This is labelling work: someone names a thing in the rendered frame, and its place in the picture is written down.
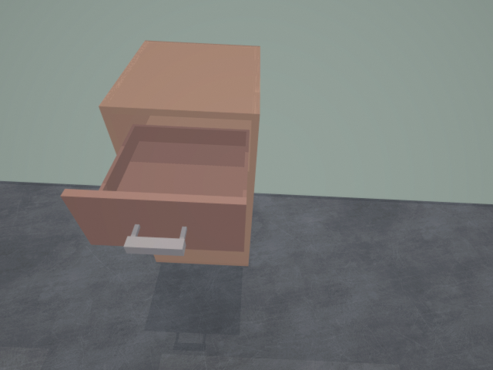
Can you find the handle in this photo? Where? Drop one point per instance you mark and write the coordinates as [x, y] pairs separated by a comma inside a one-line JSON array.
[[155, 245]]

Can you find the drawer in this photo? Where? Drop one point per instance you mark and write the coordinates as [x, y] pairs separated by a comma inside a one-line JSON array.
[[168, 177]]

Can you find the cabinet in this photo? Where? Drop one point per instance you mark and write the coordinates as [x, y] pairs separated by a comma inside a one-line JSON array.
[[193, 85]]

